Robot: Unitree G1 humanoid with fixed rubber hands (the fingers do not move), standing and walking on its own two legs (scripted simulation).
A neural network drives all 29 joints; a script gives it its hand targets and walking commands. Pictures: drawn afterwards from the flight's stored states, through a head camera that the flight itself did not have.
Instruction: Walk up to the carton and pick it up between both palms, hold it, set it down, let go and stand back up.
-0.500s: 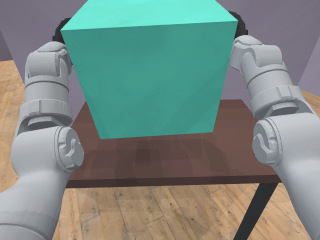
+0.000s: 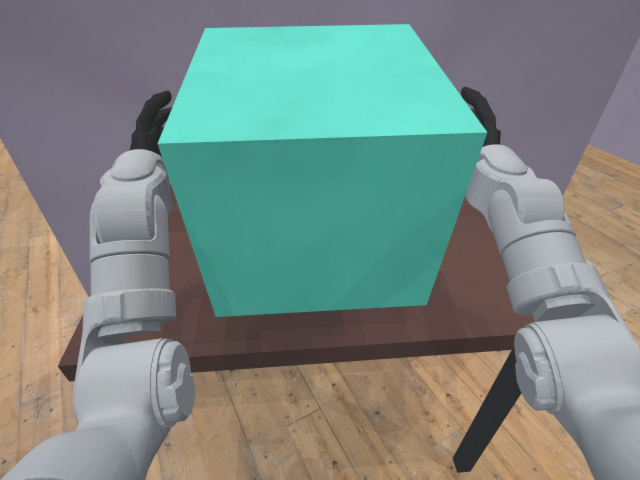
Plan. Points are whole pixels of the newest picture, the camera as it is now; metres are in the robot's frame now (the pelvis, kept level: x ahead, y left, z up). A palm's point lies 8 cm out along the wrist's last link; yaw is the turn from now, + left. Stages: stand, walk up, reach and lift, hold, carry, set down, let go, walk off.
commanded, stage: set down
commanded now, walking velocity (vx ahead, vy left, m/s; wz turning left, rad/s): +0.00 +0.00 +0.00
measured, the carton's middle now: (315, 166) +0.45 -0.03 +0.22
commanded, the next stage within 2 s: none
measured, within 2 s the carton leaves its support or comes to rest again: neither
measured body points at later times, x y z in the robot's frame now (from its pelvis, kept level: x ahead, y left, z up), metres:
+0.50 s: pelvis -0.02 +0.00 +0.00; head -0.06 +0.03 +0.45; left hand +0.42 +0.17 +0.25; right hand +0.39 -0.21 +0.25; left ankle -0.02 +0.12 -0.75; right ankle -0.02 -0.11 -0.75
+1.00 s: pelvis -0.01 +0.00 +0.00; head -0.04 +0.02 +0.45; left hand +0.45 +0.15 +0.23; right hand +0.40 -0.23 +0.22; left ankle -0.02 +0.12 -0.75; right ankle -0.02 -0.11 -0.75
